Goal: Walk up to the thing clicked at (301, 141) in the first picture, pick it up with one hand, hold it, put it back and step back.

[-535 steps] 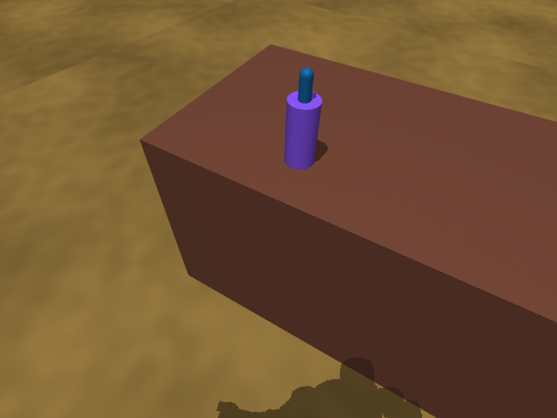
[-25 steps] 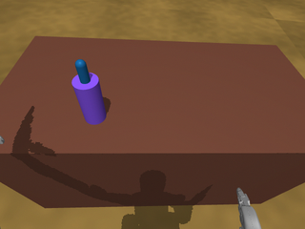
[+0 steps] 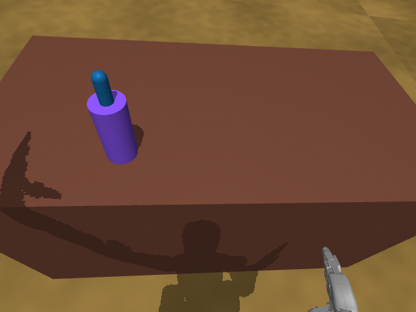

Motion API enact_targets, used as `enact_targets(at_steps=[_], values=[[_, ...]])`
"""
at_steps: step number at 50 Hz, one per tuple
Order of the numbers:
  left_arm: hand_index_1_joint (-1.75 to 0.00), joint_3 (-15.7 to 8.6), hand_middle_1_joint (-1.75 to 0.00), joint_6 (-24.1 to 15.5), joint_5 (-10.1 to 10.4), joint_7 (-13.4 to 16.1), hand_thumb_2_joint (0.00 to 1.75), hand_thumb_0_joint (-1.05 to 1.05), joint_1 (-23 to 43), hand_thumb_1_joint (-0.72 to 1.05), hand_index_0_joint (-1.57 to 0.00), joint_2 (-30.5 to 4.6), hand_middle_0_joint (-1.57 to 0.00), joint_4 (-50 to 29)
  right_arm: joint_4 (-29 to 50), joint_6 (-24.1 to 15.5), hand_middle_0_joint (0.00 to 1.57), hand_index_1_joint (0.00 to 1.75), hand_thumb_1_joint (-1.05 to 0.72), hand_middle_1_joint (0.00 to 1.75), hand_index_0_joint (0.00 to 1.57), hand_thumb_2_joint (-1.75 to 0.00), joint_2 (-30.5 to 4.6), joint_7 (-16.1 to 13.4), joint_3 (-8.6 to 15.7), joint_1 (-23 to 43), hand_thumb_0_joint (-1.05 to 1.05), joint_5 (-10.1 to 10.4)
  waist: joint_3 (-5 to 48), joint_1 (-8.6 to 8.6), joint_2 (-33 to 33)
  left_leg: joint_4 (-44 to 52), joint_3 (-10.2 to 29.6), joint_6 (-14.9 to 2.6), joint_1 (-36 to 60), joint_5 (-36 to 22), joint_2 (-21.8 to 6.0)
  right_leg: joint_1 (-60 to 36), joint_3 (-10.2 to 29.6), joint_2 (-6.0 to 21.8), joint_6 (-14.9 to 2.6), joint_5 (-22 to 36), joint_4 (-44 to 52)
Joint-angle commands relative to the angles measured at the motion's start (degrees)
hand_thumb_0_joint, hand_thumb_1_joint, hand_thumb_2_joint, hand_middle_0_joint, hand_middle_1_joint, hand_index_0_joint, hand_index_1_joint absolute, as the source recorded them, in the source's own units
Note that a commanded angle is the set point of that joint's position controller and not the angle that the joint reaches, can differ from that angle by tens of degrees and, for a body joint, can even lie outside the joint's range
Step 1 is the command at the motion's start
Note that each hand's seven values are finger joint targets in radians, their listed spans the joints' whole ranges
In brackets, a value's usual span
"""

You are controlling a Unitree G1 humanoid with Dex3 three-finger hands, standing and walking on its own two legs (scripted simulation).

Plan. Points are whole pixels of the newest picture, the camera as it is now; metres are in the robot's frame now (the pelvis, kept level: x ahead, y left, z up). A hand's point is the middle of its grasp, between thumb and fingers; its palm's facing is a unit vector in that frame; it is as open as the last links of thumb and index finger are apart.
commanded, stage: go down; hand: left
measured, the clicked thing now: (112, 119) +0.50 +0.19 +0.06
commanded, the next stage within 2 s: approach in 0.58 s
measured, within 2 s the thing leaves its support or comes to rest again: neither
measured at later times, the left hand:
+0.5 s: hand out of the picture +0.41 +0.38 +0.14, palm faces +0.18 -0.98 +0.02, open 17.5 cm
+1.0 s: hand (11, 139) +0.42 +0.35 +0.09, palm faces +0.12 -0.99 +0.05, open 17.5 cm
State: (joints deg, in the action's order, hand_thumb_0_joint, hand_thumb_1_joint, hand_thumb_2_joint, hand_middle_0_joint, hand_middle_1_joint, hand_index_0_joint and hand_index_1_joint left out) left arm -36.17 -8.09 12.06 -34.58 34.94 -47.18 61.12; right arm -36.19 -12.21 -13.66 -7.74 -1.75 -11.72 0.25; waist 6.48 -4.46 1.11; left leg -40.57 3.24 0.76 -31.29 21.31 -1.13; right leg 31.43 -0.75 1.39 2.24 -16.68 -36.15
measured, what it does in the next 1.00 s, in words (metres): stands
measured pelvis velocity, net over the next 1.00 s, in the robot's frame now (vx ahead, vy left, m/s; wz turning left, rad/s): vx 0.00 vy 0.01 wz -0.01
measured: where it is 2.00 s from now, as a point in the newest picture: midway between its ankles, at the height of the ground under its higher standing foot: outside the picture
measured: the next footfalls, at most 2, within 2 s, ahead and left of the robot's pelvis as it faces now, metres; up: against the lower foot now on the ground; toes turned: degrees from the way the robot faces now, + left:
none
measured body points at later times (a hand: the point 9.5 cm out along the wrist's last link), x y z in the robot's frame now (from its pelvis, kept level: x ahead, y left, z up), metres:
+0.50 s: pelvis +0.00 +0.00 -0.01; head +0.07 +0.03 +0.43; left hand +0.39 +0.43 +0.14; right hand +0.16 -0.26 -0.07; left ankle -0.02 +0.12 -0.72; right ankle +0.00 -0.15 -0.72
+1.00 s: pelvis +0.00 +0.01 -0.02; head +0.08 +0.04 +0.42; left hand +0.41 +0.40 +0.09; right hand +0.16 -0.24 -0.07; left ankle -0.02 +0.12 -0.72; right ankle +0.00 -0.15 -0.72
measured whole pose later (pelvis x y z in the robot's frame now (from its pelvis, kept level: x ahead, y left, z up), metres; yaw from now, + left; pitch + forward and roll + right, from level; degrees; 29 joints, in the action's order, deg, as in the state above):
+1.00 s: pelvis +0.00 +0.01 -0.02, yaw +0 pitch +17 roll -3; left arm -31.2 -9.3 11.9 -31.2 40.2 -44.0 64.0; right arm -25.0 -11.4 -13.7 -4.7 -2.9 -15.0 -0.4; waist 7.6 -5.6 1.0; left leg -49.6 3.5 0.2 -41.0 25.1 -1.1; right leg 40.5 -0.8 1.2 2.8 -19.6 -43.7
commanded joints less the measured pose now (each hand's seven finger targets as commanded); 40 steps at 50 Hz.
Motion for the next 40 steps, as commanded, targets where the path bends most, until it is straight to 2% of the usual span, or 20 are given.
enact_targets(at_steps=[1, 4, 5, 8, 11, 13, 15, 18, 19, 21, 23, 25, 27, 30, 32, 34, 35, 37, 39, 40], values=[[-0.05, -3.56, -0.04, -4.05, 1.33, 0.26, 0.08, 0.00, 20.96, -0.54, -0.04, -24.42, -0.05, -12.43, 8.25, -2.79, 0.05, 0.05, 0.54, 0.05, 0.05, -0.05, -9.15, -0.66, 3.40, 1.61, 0.00, -0.27, 19.75, 0.65, -11.93, 2.59, -0.86, -0.60, 13.60, -25.92, 0.68, -5.28, -1.84, -1.41, -3.02, 16.04, 1.50], [-0.04, -3.90, -0.04, -3.95, 1.05, 0.64, 0.07, 0.00, 21.71, -0.53, -0.05, -25.14, -0.05, -12.24, 9.04, -2.83, 0.05, 0.05, 0.54, 0.05, 0.05, -0.05, -9.13, -0.64, 3.42, 0.93, 0.00, -0.30, 20.88, 0.32, -12.43, 2.00, -1.28, -0.77, 12.93, -24.96, 0.95, -5.60, -1.61, -1.30, -2.92, 16.13, 1.10], [-0.04, -4.08, -0.03, -3.88, 0.83, 0.78, 0.07, 0.00, 21.65, -0.52, -0.05, -25.65, -0.05, -11.84, 10.07, -2.86, 0.05, 0.05, 0.54, 0.05, 0.05, -0.05, -10.74, -0.72, 4.68, 0.99, 0.00, -0.28, 20.49, 0.08, -11.53, 2.15, -0.95, -0.63, 12.96, -24.41, 0.67, -4.77, -1.81, -1.51, -2.96, 15.24, 0.99], [-0.05, -3.07, -0.04, -3.46, 0.81, 0.74, 0.07, 0.00, 21.35, -0.55, -0.05, -24.12, -0.05, -9.13, 9.34, -2.46, 0.05, 0.05, 0.54, 0.05, 0.05, -0.05, -8.45, -0.55, 2.71, 0.46, 0.00, -0.13, 18.79, 0.24, -11.34, 2.01, -1.16, -0.93, 10.16, -21.78, 0.91, -4.62, -1.66, -1.44, -2.92, 13.84, 0.92], [-0.04, -3.54, -0.04, -3.85, 0.49, 0.78, 0.05, 0.00, 23.44, -0.57, -0.06, -26.25, -0.06, -9.71, 11.86, -2.60, 0.05, 0.05, 0.54, 0.05, 0.05, -0.05, -9.89, -0.62, 3.89, 1.71, 0.00, -0.15, 20.61, 0.05, -11.81, 1.43, -1.26, -0.89, 9.99, -20.83, 0.95, -4.44, -1.52, -1.34, -2.96, 13.19, 0.32], [-0.04, -2.41, -0.04, -3.60, 0.26, 0.64, 0.06, 0.00, 24.27, -0.55, -0.05, -25.10, -0.05, -9.00, 11.85, -2.70, 0.05, 0.05, 0.54, 0.05, 0.05, -0.05, -10.66, -0.66, 4.57, 1.52, 0.00, -0.23, 20.72, -0.45, -11.84, 1.34, -0.88, -0.75, 10.73, -21.55, 0.65, -3.29, -1.66, -1.46, -3.03, 13.42, 0.00], [-0.04, -2.84, -0.04, -3.69, 0.21, 0.82, 0.06, 0.00, 25.39, -0.56, -0.05, -25.97, -0.05, -9.63, 11.06, -2.58, 0.05, 0.05, 0.54, 0.05, 0.05, -0.05, -8.59, -0.46, 2.45, 2.00, 0.00, -0.19, 21.04, 0.24, -13.11, 0.69, -1.06, -0.82, 10.35, -21.17, 0.83, -2.99, -1.51, -1.37, -3.02, 12.88, -0.15], [-0.04, -3.49, -0.04, -3.66, 0.15, 1.00, 0.06, 0.00, 25.92, -0.54, -0.05, -27.50, -0.05, -9.51, 12.86, -2.56, 0.05, 0.05, 0.54, 0.05, 0.05, -0.05, -10.99, -0.84, 4.61, 1.78, 0.00, -0.13, 22.60, -0.30, -12.36, 0.45, -0.90, -0.75, 10.25, -21.31, 0.71, -4.13, -1.49, -1.44, -2.98, 13.20, -0.51], [-0.04, -2.33, -0.04, -3.26, 0.12, 0.89, 0.06, 0.00, 25.08, -0.55, -0.05, -25.53, -0.05, -8.00, 12.29, -2.32, 0.05, 0.05, 0.54, 0.05, 0.05, -0.05, -10.27, -0.81, 3.80, 0.32, 0.00, -0.14, 22.26, -0.96, -11.94, 0.25, -0.78, -0.90, 11.16, -22.06, 0.61, -3.10, -1.63, -1.51, -2.99, 13.64, -0.51], [-0.04, -1.60, -0.04, -3.05, -0.17, 1.21, 0.06, 0.00, 25.45, -0.54, -0.05, -25.31, -0.05, -8.50, 13.10, -2.24, 0.05, 0.05, 0.54, 0.05, 0.05, -0.05, -9.57, -0.77, 3.15, 0.26, 0.00, -0.04, 21.40, -0.38, -11.25, 0.13, -1.25, -1.02, 9.23, -20.73, 1.02, -4.04, -1.26, -1.40, -2.86, 13.38, -0.52], [-0.04, -3.57, -0.04, -2.94, -0.50, 1.68, 0.06, 0.00, 24.87, -0.55, -0.05, -28.36, -0.06, -8.53, 11.81, -1.92, 0.05, 0.05, 0.54, 0.05, 0.05, -0.05, -10.44, -0.78, 4.06, -1.88, 0.00, -0.11, 22.42, 0.00, -13.20, -0.45, -1.06, -0.75, 9.81, -23.49, 0.76, -3.71, -1.49, -1.53, -3.05, 14.66, -1.17], [-0.05, -3.16, -0.04, -2.92, -0.12, 1.20, 0.07, 0.00, 23.74, -0.55, -0.05, -26.85, -0.05, -7.13, 13.77, -1.75, 0.05, 0.05, 0.54, 0.05, 0.05, -0.05, -10.49, -0.50, 3.75, -1.64, 0.00, 0.04, 22.56, -0.25, -11.93, -0.87, -0.74, -0.72, 10.07, -25.82, 0.48, -3.64, -1.78, -1.70, -3.10, 16.03, -1.53], [-0.04, -3.66, -0.04, -3.04, -0.52, 1.19, 0.07, 0.00, 24.73, -0.54, -0.05, -28.12, -0.05, -9.22, 13.61, -1.46, 0.05, 0.05, 0.54, 0.05, 0.05, -0.05, -9.59, -0.29, 3.23, -2.33, 0.00, 0.02, 23.60, 0.25, -12.58, -1.53, -0.87, -0.83, 10.04, -27.89, 0.66, -4.51, -1.42, -1.46, -3.00, 18.03, -1.76], [-0.04, -2.40, -0.03, -2.47, -0.35, 1.38, 0.06, 0.00, 24.86, -0.53, -0.05, -25.66, -0.05, -12.98, 13.99, -1.61, 0.05, 0.05, 0.54, 0.05, 0.05, -0.05, -9.68, -0.23, 3.86, -1.62, 0.00, 0.22, 24.89, 0.60, -15.10, -1.29, -0.97, -0.42, 13.53, -29.49, 0.44, -3.46, -1.59, -1.67, -3.21, 17.41, -1.76], [-0.04, -2.40, -0.03, -1.51, -0.12, 1.44, 0.06, 0.00, 23.03, -0.53, -0.05, -24.64, -0.05, -10.25, 15.33, -1.81, 0.05, 0.05, 0.53, 0.05, 0.05, -0.06, -11.45, -0.18, 4.96, -1.20, 0.00, 0.14, 24.38, 0.12, -13.43, -1.29, -0.20, -0.23, 14.40, -32.54, -0.30, -2.88, -2.04, -1.98, -3.29, 18.07, -1.60], [-0.10, -2.28, -0.07, -1.53, -0.20, 1.67, 0.14, 0.00, 25.21, -0.48, -0.04, -25.43, -0.06, -12.27, 14.43, -1.66, 0.05, 0.05, 0.54, 0.05, 0.05, -0.05, -10.71, -0.09, 4.43, -0.98, 0.00, 0.19, 22.81, 0.31, -14.20, -1.13, -0.48, -0.23, 13.39, -30.87, -0.02, -2.67, -1.75, -1.87, -3.20, 17.03, -1.24], [-0.05, -2.41, -0.04, -1.51, -0.56, 1.84, 0.06, 0.00, 24.21, -0.44, -0.04, -25.67, -0.05, -12.35, 14.89, -1.72, 0.05, 0.05, 0.57, 0.05, 0.05, -0.05, -10.73, -0.01, 4.43, -0.47, 0.00, 0.24, 22.19, 0.75, -13.84, -0.62, -0.25, -0.11, 12.78, -30.48, -0.23, -2.62, -2.09, -2.07, -3.43, 16.25, -1.43], [-0.04, -0.75, -0.03, -1.40, -0.75, 1.71, 0.06, 0.00, 23.19, -0.47, -0.03, -22.85, -0.05, -11.05, 15.23, -1.70, 0.05, 0.05, 0.56, 0.05, 0.05, -0.05, -9.15, 0.20, 3.30, -0.62, 0.00, 0.25, 20.32, 0.09, -13.00, -0.36, -0.46, -0.26, 12.17, -28.64, -0.18, -1.69, -2.11, -2.15, -3.41, 14.92, -1.32], [-0.04, 0.23, -0.03, -1.44, -0.35, 1.58, 0.06, 0.00, 20.28, -0.46, -0.03, -19.99, -0.04, -6.16, 14.90, -1.78, 0.05, 0.05, 0.56, 0.05, 0.05, -0.05, -10.10, 0.38, 4.04, -1.38, 0.00, 0.13, 17.36, -0.66, -10.16, -0.35, -0.15, -0.41, 9.97, -27.96, -0.48, -0.84, -2.38, -2.42, -3.26, 14.18, -1.67], [-0.04, 1.21, -0.03, -1.60, 0.06, 1.44, 0.06, 0.00, 20.64, -0.48, -0.03, -18.21, -0.05, -6.03, 13.87, -1.68, 0.05, 0.05, 0.56, 0.05, 0.05, -0.05, -8.61, 0.62, 2.75, -2.18, 0.00, 0.13, 16.74, -0.84, -9.79, -0.88, -0.56, -0.77, 8.74, -26.57, -0.18, -0.32, -2.14, -2.29, -3.13, 14.35, -1.70]])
